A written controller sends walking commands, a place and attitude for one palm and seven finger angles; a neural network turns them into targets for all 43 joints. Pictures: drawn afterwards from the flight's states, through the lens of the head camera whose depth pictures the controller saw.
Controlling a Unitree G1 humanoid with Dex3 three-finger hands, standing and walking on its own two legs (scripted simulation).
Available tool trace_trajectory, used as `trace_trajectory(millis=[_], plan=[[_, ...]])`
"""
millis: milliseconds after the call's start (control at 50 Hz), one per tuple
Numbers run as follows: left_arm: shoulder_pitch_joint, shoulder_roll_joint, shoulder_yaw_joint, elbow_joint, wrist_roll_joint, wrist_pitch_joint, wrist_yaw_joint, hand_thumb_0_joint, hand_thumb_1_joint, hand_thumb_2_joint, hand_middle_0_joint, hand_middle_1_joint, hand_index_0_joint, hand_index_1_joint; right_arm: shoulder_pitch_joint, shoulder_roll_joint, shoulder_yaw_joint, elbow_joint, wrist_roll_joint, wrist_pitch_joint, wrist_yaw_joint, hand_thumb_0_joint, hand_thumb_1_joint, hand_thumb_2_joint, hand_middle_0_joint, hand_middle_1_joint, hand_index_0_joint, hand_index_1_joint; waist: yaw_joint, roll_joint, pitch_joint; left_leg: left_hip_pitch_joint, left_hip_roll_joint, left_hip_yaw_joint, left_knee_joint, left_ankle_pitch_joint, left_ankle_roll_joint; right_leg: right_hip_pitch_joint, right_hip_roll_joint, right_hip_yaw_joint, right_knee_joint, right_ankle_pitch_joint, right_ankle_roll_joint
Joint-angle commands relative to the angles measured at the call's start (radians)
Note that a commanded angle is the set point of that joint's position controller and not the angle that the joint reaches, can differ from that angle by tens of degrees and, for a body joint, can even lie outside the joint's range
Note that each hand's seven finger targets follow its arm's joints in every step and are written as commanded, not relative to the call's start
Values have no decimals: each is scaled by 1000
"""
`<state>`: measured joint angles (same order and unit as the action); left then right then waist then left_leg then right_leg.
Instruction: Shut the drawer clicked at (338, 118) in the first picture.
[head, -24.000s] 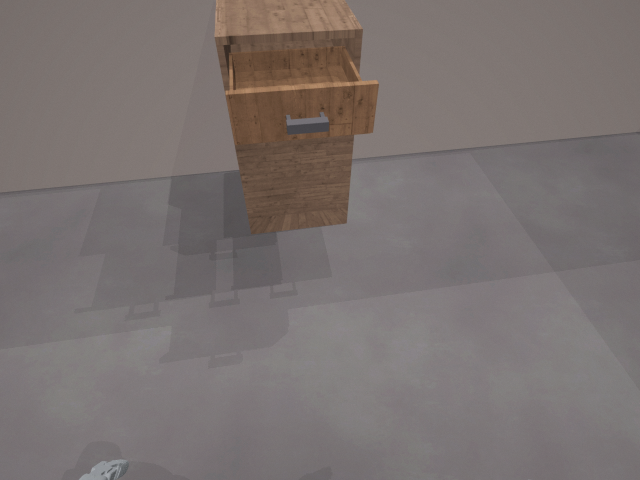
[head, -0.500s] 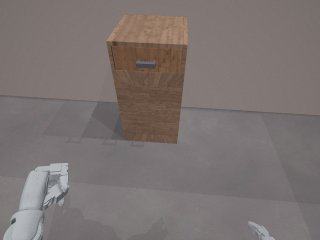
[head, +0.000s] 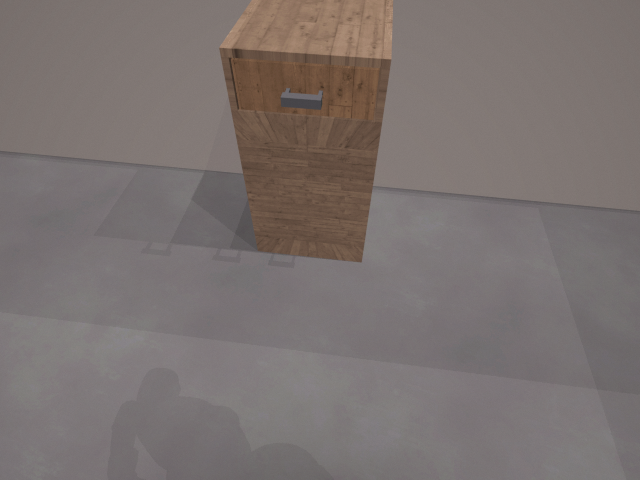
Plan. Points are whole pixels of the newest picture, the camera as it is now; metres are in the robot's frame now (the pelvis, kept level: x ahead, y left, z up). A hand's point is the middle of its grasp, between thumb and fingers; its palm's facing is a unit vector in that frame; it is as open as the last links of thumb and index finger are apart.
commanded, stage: let the arm hang, fingers relaxed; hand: left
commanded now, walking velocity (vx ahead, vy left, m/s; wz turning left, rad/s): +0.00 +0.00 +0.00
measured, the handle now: (302, 96) +0.99 +0.11 -0.05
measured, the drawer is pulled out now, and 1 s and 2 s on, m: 0.00 0.00 0.00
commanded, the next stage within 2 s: look to check the result in 0.50 s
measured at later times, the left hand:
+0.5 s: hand out of the picture +0.09 +0.21 -0.16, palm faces -0.02 -0.96 -0.27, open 7.3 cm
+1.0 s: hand out of the picture +0.11 +0.22 -0.16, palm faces -0.03 -0.96 -0.29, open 7.3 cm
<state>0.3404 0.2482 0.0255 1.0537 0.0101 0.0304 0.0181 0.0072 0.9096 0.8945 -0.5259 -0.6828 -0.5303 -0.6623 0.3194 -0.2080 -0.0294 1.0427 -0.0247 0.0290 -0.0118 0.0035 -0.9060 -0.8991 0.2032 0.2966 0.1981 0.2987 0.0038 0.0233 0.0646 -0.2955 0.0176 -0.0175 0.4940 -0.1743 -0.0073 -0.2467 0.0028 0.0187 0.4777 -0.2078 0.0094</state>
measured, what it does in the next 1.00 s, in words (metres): stands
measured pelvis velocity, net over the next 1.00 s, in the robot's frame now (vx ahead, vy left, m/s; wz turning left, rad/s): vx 0.05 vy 0.00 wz -0.03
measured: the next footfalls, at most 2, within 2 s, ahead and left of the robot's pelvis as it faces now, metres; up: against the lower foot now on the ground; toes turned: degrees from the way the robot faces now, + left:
none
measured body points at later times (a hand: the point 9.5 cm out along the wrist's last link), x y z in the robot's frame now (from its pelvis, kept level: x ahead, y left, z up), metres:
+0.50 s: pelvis +0.02 +0.00 +0.01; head +0.04 +0.00 +0.46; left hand +0.09 +0.26 -0.14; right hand +0.05 -0.25 -0.15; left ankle +0.06 +0.12 -0.74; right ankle +0.03 -0.13 -0.74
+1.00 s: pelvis +0.05 +0.00 +0.01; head +0.07 -0.01 +0.46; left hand +0.11 +0.27 -0.14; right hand +0.10 -0.27 -0.14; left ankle +0.06 +0.12 -0.74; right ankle +0.03 -0.13 -0.74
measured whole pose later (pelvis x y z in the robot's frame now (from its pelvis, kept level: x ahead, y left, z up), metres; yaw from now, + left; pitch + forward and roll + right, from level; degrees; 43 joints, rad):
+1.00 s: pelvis +0.05 +0.00 +0.01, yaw -2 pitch -1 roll +0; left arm 0.14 0.26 0.02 1.13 0.01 -0.01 0.01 0.00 0.91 0.89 -0.20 -0.30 -0.21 -0.30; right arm 0.14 -0.26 -0.03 1.12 -0.02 0.00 -0.02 0.00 -0.91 -0.90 0.20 0.30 0.20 0.30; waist -0.01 0.01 0.07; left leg -0.17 0.02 0.01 0.37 -0.19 -0.01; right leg -0.13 0.00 0.05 0.36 -0.22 0.01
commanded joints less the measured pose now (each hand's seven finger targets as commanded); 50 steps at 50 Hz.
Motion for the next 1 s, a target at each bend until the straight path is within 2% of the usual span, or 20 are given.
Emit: trace_trajectory(millis=[0,100,160,260,340,400,440,660,760,880,940,980], plan=[[-53,135,21,-37,3,-40,6,0,900,900,-200,-300,-200,-300,0,-130,-26,-38,5,-27,-6,0,-900,-900,200,300,200,300,-14,-46,1,64,65,-70,-125,-111,44,-76,-80,86,-155,-161,-64],[-72,136,20,-8,4,-40,7,0,900,900,-200,-300,-200,-300,-25,-136,-27,-11,3,-28,-6,0,-900,-900,200,300,200,300,-12,-6,17,65,67,-74,-149,-137,42,-78,-77,92,-161,-175,-61],[-94,139,23,-1,6,-40,6,0,900,900,-200,-300,-200,-300,-41,-143,-28,-5,0,-29,-5,0,-900,-900,200,300,200,300,-9,-6,24,49,70,-87,-172,-169,43,-64,-72,92,-159,-173,-57],[-121,138,25,2,6,-43,4,0,900,900,-200,-300,-200,-300,-68,-152,-29,1,-1,-35,-5,0,-900,-900,200,300,200,300,-9,6,13,62,74,-88,-184,-146,41,-48,-74,91,-154,-129,-54],[-141,147,27,-1,6,-49,3,0,900,900,-200,-300,-200,-300,-85,-159,-30,1,2,-42,-5,0,-900,-900,200,300,200,300,-8,5,-26,86,78,-79,-172,-54,40,-6,-81,86,-144,-43,-50],[-155,148,27,1,5,-55,4,0,900,900,-200,-300,-200,-300,-99,-163,-29,5,4,-46,-7,0,-900,-900,200,300,200,300,-9,-24,-57,124,80,-67,-151,44,39,15,-88,85,-142,31,-48],[-166,150,26,4,3,-55,4,0,900,900,-200,-300,-200,-300,-106,-165,-28,10,4,-47,-9,0,-900,-900,200,300,200,300,-10,-12,-61,138,82,-61,-148,83,37,24,-90,83,-139,68,-45],[-185,170,23,20,2,-54,4,0,900,900,-200,-300,-200,-300,-139,-189,-25,26,6,-42,-9,0,-900,-900,200,300,200,300,-13,-14,-62,171,85,-50,-159,76,30,38,-93,89,-165,67,-43],[-194,180,25,23,1,-57,5,0,900,900,-200,-300,-200,-300,-150,-203,-26,28,6,-45,-10,0,-900,-900,200,300,200,300,-15,-27,-89,196,89,-49,-157,123,30,61,-96,89,-162,125,-43],[-193,193,26,28,2,-59,5,0,900,900,-200,-300,-200,-300,-168,-215,-26,28,9,-45,-10,0,-900,-900,200,300,200,300,-14,-10,-84,209,90,-42,-157,143,28,65,-98,97,-169,156,-43],[-202,193,26,29,1,-59,5,0,900,900,-200,-300,-200,-300,-173,-215,-25,29,7,-46,-11,0,-900,-900,200,300,200,300,-15,-32,-78,210,93,-42,-165,144,28,69,-99,89,-172,163,-41],[-202,200,27,26,2,-61,5,0,900,900,-200,-300,-200,-300,-180,-225,-27,25,8,-46,-11,0,-900,-900,200,300,200,300,-14,-25,-80,215,93,-39,-162,157,27,71,-100,94,-172,180,-42]])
